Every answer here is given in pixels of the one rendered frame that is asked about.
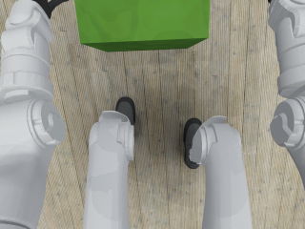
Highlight robot right forearm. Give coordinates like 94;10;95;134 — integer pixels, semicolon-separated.
268;0;305;98

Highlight robot left forearm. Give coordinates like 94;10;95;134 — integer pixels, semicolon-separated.
0;0;54;106

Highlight robot left hand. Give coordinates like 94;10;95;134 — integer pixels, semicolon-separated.
31;0;69;19

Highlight right robot foot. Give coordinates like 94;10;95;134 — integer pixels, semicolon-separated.
183;117;202;169

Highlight robot left upper arm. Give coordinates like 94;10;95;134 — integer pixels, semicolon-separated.
0;98;67;229

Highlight left robot thigh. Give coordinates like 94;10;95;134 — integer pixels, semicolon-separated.
82;118;134;229

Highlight robot right upper arm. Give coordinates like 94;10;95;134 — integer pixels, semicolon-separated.
270;96;305;191

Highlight carton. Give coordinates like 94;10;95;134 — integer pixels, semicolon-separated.
74;0;211;52

